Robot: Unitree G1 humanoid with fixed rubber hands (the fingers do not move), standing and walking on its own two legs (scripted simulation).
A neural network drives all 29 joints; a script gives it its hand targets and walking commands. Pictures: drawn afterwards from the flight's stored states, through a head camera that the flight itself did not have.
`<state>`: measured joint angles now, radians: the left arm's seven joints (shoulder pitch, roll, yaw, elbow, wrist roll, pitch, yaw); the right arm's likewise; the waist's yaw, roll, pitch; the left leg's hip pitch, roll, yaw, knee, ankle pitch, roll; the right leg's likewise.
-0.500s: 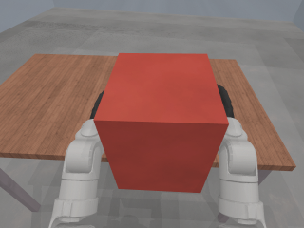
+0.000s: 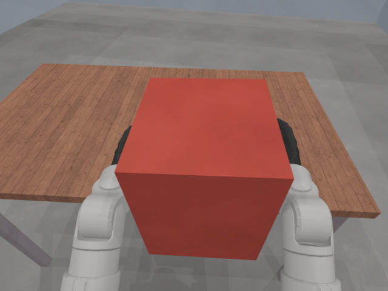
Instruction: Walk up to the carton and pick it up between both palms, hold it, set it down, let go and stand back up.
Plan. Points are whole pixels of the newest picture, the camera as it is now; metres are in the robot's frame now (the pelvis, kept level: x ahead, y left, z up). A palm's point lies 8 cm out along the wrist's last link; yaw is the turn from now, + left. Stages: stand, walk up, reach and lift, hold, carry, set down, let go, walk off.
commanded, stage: hold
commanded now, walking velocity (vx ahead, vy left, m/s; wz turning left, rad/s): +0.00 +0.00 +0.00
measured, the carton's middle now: (204, 171) +0.30 +0.00 +0.14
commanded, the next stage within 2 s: set down in 1.60 s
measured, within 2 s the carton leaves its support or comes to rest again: neither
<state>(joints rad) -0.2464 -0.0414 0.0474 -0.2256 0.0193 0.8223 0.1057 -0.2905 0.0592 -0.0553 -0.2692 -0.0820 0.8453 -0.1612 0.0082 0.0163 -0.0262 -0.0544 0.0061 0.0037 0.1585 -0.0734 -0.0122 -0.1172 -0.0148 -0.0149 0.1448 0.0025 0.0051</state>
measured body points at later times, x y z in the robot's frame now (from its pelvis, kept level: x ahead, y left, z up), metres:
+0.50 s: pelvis +0.01 +0.00 +0.00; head -0.01 -0.01 +0.45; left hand +0.31 +0.13 +0.14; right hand +0.31 -0.16 +0.15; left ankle +0.01 +0.13 -0.75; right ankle +0.05 -0.12 -0.75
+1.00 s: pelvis +0.01 +0.00 +0.00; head -0.01 -0.01 +0.45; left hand +0.32 +0.13 +0.15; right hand +0.32 -0.17 +0.17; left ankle +0.01 +0.13 -0.75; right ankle +0.05 -0.12 -0.75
